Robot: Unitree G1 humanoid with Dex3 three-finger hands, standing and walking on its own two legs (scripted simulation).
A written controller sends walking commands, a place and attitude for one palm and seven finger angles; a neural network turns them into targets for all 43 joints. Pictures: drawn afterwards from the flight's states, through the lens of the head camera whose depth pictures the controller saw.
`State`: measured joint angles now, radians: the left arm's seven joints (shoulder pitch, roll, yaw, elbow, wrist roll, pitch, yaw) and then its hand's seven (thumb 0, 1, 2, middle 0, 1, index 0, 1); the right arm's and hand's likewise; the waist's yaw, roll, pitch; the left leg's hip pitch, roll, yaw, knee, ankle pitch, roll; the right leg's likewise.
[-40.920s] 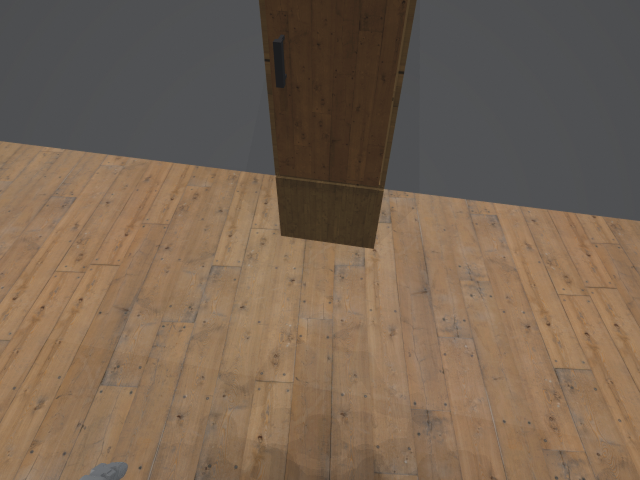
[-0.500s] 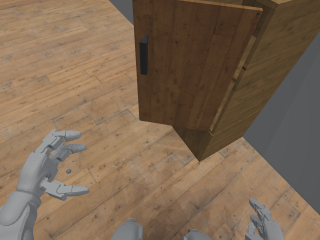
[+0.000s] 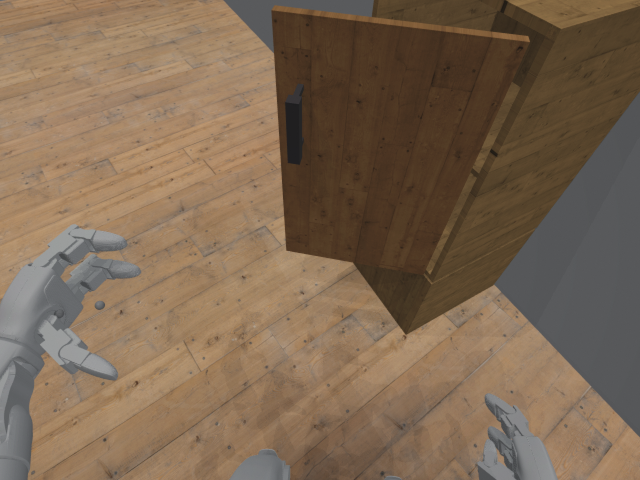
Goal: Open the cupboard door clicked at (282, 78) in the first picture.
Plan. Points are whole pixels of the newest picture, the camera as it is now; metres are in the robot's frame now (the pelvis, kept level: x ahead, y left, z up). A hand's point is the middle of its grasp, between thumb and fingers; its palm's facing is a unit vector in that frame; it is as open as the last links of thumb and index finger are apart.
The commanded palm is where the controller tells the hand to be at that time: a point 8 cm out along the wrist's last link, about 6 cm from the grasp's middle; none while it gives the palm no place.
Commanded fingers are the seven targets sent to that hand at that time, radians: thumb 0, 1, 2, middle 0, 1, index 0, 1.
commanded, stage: raise the hand with hooked fingers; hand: left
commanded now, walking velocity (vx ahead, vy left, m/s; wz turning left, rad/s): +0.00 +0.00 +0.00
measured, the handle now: (297, 124) +0.66 +0.09 +0.06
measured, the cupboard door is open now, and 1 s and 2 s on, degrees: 50 50 50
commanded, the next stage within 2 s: move the hooked fingers beside the handle in 0.52 s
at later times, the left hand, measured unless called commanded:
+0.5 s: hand (117, 299) +0.29 +0.25 +0.08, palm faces -0.11 -0.99 -0.03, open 14.0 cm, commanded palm +0.26 +0.30 +0.08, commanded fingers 0.00 -0.50 0.30 -0.30 -1.20 -0.30 -1.20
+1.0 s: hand (159, 248) +0.36 +0.23 +0.08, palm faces -0.14 -0.99 -0.01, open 14.0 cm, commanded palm +0.35 +0.28 +0.08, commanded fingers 0.00 -0.50 0.30 -0.30 -1.20 -0.30 -1.20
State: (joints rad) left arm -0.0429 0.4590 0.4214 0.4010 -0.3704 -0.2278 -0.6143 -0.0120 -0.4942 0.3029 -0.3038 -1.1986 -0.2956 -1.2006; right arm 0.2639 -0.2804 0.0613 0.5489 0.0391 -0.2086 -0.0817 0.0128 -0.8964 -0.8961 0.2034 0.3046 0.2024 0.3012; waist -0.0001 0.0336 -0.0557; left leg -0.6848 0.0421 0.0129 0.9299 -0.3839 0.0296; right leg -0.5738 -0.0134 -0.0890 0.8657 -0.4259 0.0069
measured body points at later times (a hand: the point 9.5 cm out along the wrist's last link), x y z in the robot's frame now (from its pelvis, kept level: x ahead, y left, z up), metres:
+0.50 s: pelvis +0.00 -0.01 +0.00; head +0.05 -0.01 +0.45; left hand +0.29 +0.31 +0.09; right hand +0.15 -0.27 -0.07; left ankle +0.05 +0.10 -0.69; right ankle +0.01 -0.13 -0.69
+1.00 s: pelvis +0.00 -0.01 +0.00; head +0.06 +0.00 +0.44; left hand +0.36 +0.28 +0.08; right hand +0.13 -0.27 -0.09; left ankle +0.05 +0.10 -0.69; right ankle +0.01 -0.13 -0.69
